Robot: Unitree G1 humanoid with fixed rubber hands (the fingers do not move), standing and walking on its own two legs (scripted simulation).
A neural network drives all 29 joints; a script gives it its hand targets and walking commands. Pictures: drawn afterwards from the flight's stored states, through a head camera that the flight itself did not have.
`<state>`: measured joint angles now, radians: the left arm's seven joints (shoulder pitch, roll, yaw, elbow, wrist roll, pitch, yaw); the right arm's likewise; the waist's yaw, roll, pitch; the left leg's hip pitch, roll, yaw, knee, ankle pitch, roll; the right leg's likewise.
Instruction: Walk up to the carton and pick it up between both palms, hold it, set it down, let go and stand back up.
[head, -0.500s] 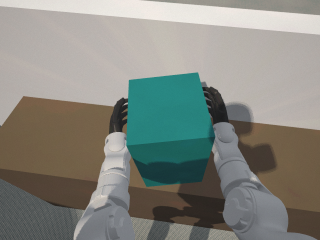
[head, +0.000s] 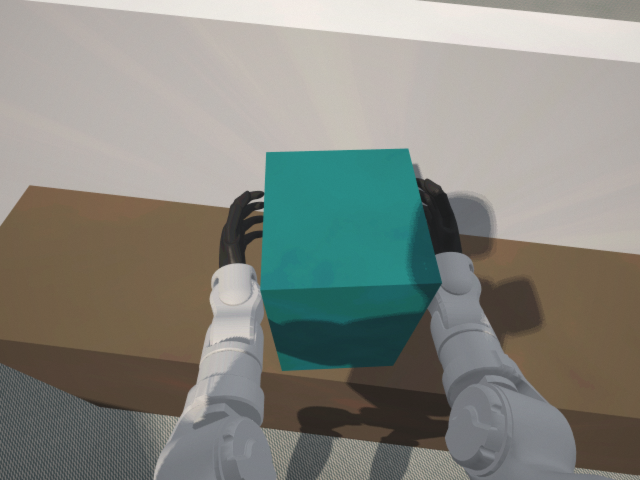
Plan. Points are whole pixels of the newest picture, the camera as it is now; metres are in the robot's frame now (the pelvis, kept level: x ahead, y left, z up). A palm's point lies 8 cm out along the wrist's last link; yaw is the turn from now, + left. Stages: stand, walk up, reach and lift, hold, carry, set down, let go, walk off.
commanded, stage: set down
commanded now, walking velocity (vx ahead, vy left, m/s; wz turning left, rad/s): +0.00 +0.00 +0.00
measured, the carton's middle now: (337, 272) +0.38 +0.02 -0.01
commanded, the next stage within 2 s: none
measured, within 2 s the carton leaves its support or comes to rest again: rests again in 0.72 s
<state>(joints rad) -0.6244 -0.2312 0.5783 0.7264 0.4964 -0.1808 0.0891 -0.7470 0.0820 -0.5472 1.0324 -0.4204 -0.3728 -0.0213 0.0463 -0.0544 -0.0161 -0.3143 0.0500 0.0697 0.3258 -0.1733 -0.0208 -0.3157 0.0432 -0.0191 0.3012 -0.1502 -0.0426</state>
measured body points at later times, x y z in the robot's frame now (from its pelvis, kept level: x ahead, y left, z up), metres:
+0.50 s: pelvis +0.00 +0.00 +0.00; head +0.08 +0.02 +0.44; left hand +0.39 +0.16 +0.02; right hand +0.43 -0.11 +0.04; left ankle -0.02 +0.13 -0.75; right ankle -0.01 -0.09 -0.75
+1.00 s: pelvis -0.01 +0.01 -0.02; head +0.08 +0.02 +0.42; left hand +0.39 +0.19 -0.01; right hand +0.45 -0.09 +0.01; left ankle -0.02 +0.13 -0.75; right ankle -0.01 -0.09 -0.75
